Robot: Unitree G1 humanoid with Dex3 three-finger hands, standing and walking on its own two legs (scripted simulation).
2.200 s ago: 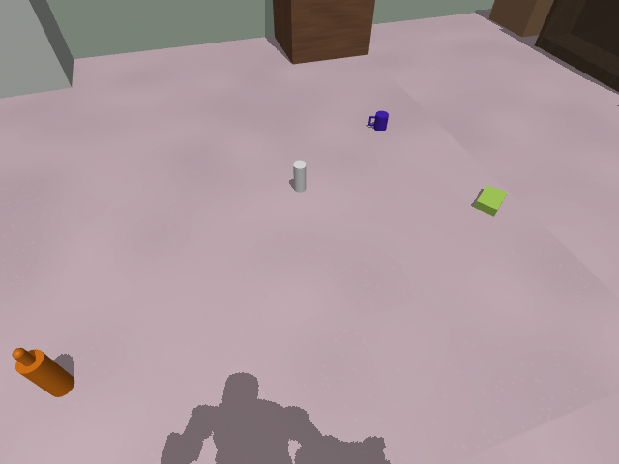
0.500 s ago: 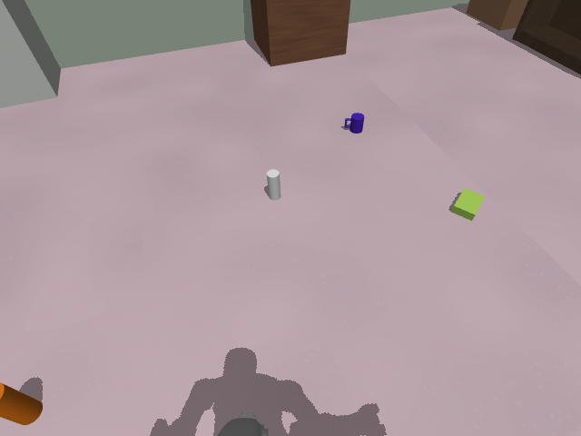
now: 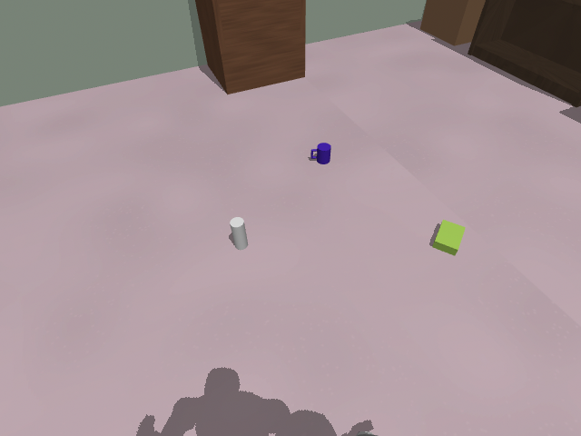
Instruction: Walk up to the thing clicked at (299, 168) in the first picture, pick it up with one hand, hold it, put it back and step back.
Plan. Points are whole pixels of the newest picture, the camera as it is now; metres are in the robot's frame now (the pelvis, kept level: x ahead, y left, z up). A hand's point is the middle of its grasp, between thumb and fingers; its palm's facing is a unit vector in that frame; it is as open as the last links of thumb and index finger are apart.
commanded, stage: walk up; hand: left
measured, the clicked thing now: (239, 233) +1.05 +0.25 -0.69
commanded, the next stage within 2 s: none
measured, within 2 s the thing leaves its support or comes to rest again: neither
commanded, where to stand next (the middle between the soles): +0.72 +0.05 m, yaw +0 degrees
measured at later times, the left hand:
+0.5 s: hand (120, 401) +0.23 +0.30 -0.16, palm faces +0.00 -0.93 -0.35, open 7.4 cm
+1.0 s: hand (161, 269) +0.47 +0.28 -0.11, palm faces -0.01 -0.91 -0.41, open 7.3 cm
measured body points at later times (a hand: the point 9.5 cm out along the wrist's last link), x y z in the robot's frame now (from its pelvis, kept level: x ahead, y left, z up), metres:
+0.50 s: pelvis +0.22 +0.03 -0.01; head +0.24 +0.04 +0.44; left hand +0.23 +0.35 -0.14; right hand +0.34 -0.29 -0.10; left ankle +0.29 +0.14 -0.73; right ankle +0.14 -0.12 -0.68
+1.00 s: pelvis +0.39 +0.00 +0.00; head +0.40 -0.02 +0.45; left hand +0.47 +0.33 -0.09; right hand +0.44 -0.32 -0.13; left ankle +0.39 +0.14 -0.68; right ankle +0.45 -0.12 -0.73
